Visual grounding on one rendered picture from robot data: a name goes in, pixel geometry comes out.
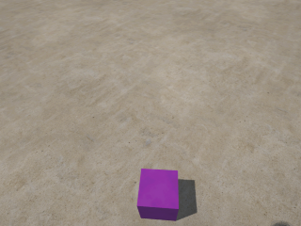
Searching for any carton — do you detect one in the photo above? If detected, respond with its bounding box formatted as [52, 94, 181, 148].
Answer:
[136, 169, 179, 221]

